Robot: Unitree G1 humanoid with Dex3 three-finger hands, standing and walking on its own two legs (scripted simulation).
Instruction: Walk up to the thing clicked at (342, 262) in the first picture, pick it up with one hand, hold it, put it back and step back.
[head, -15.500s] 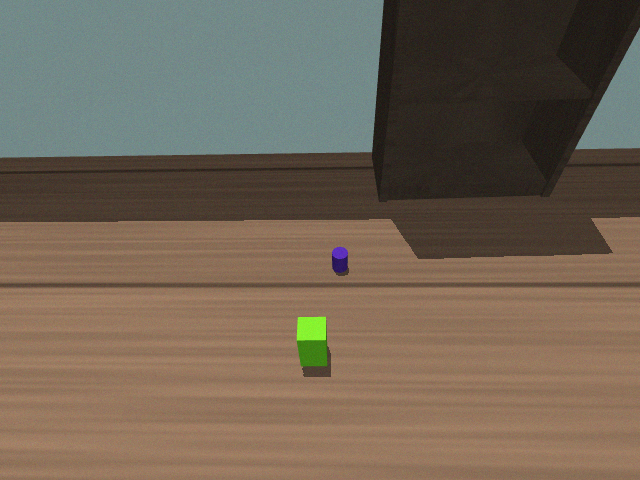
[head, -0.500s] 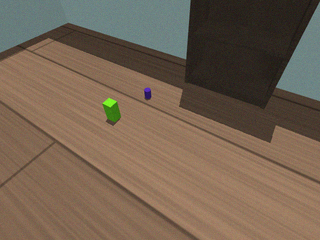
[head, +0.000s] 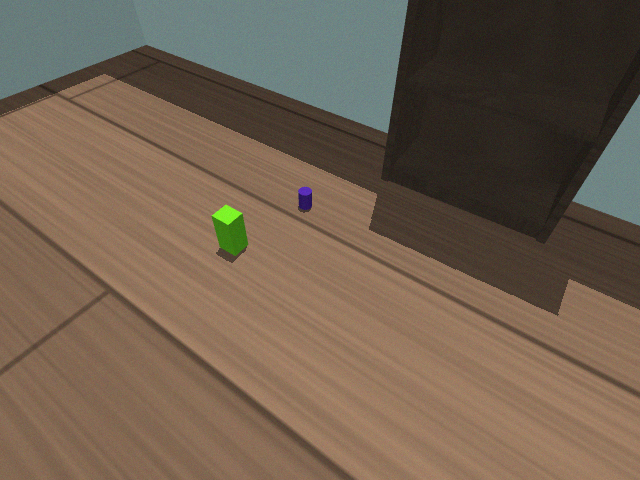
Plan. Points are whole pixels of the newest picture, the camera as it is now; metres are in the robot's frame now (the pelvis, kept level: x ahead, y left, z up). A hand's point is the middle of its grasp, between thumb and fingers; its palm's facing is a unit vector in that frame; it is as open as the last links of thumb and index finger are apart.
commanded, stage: walk up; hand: left
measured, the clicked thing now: (305, 198) +1.41 +0.15 -0.72
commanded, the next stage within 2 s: none
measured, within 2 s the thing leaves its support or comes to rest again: neither
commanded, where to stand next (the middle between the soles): +1.01 -0.08 m, yaw -2 degrees
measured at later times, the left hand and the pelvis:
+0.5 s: hand (225, 339) +0.37 +0.21 -0.12, palm faces -0.04 -0.92 -0.38, open 7.3 cm; pelvis +0.24 -0.06 -0.01, yaw -2 degrees
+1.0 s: hand (226, 276) +0.52 +0.24 -0.15, palm faces -0.08 -0.94 -0.33, open 7.4 cm; pelvis +0.49 -0.03 +0.00, yaw -2 degrees
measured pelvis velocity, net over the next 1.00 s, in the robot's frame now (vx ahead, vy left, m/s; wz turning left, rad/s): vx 0.49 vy -0.03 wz -0.04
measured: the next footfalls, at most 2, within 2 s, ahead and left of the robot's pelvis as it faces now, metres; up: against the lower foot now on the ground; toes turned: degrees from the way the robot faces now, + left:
right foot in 0.40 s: +0.36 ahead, -0.17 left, +0.00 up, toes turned -7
left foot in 0.86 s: +0.59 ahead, +0.08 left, +0.00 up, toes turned +4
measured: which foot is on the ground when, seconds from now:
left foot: down 0.00-0.44, up 0.46-0.84, down 0.86-1.00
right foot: up 0.00-0.38, down 0.40-0.90, up 0.92-1.00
